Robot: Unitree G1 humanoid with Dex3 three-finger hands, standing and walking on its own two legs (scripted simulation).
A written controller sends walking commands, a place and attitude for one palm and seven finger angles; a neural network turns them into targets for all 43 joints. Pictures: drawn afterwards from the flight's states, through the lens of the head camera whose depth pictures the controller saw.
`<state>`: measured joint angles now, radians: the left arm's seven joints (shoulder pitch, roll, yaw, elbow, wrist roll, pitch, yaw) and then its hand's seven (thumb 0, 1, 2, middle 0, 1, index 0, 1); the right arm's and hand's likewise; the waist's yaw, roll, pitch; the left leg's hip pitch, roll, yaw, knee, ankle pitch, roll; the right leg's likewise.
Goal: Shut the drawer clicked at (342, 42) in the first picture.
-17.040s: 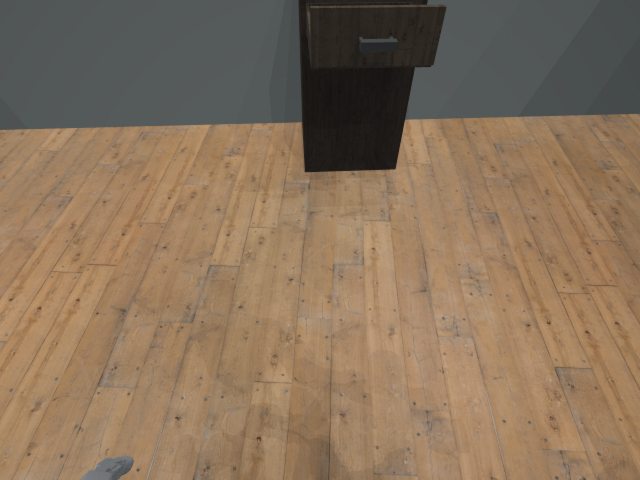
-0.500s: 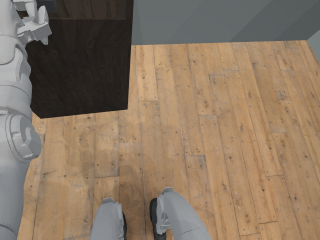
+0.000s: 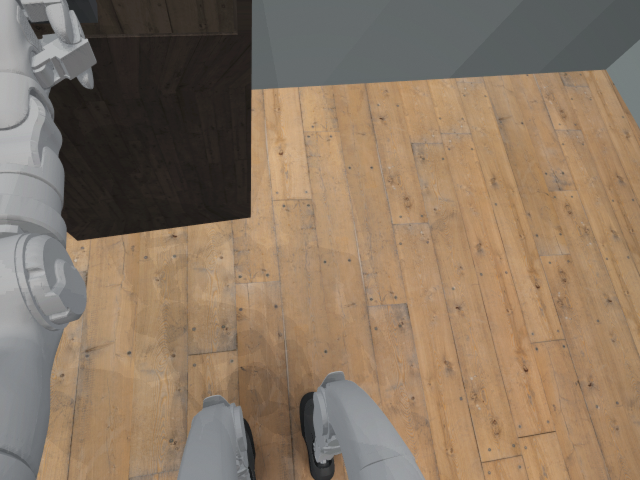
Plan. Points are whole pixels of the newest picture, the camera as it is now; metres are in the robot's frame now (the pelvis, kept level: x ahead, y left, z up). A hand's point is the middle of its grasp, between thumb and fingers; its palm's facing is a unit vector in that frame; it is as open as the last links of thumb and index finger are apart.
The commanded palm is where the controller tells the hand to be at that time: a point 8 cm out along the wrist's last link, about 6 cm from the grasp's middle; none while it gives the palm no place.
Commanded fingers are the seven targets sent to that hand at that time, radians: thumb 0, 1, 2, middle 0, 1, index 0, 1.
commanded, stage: pull the fist back off the drawer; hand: left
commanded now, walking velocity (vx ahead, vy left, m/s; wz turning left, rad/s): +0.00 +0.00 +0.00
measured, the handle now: out of the picture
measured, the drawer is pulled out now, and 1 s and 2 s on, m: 0.00 0.00 0.00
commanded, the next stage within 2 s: draw the hand back to the body in 0.26 s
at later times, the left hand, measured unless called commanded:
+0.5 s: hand (56, 64) +0.55 +0.19 +0.09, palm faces +0.05 -1.00 -0.03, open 3.3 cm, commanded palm +0.50 +0.22 +0.11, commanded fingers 0.00 0.90 0.90 -1.40 -1.60 -1.40 -1.60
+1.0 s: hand out of the picture +0.38 +0.21 +0.17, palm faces +0.14 -0.97 -0.21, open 3.3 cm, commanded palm +0.34 +0.26 +0.19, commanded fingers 0.00 0.90 0.90 -1.40 -1.60 -1.40 -1.60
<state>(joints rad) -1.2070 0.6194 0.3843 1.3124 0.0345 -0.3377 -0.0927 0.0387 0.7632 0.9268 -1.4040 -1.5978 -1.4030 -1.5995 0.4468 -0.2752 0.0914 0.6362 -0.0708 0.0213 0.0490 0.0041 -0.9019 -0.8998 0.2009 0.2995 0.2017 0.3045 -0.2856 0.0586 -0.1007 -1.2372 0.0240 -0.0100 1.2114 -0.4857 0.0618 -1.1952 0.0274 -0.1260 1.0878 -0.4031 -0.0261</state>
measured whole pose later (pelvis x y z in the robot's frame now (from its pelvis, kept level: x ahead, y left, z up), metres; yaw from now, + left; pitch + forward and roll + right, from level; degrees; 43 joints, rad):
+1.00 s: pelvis +0.07 +0.01 +0.09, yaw +1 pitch +7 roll -2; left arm -0.05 0.29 0.14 0.18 -0.11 -0.12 -0.02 0.02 0.90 0.90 -1.41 -1.60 -1.41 -1.60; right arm 0.21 -0.25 0.03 0.54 0.05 0.01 -0.04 0.01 -0.90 -0.90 0.20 0.30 0.20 0.30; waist 0.00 0.06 -0.08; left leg -0.40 -0.03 0.03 0.69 -0.40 0.06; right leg -0.41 0.01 -0.04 0.65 -0.35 0.00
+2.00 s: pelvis +0.05 -0.01 +0.11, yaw +0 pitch -2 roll -1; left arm 0.54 0.34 0.34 -0.45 -0.05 -0.18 0.11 0.01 0.89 0.90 -1.41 -1.60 -1.41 -1.60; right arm 0.19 -0.23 0.01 0.60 -0.01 -0.08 -0.06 0.01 -0.90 -0.90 0.20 0.30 0.20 0.30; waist 0.02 0.08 0.01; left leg -0.14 0.00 0.04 0.45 -0.28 0.04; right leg -0.14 0.04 -0.03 0.38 -0.21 -0.02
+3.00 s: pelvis -0.07 +0.01 +0.09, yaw +1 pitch +1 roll -2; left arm 0.61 0.41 0.41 -0.61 0.00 -0.30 0.10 0.01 0.89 0.90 -1.41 -1.60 -1.41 -1.60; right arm 0.17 -0.22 -0.02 0.55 -0.01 -0.09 -0.06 0.01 -0.90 -0.90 0.20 0.30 0.20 0.30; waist -0.01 0.00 0.08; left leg -0.47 -0.02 0.05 0.62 -0.17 0.08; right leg -0.40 0.07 0.08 0.61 -0.22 0.02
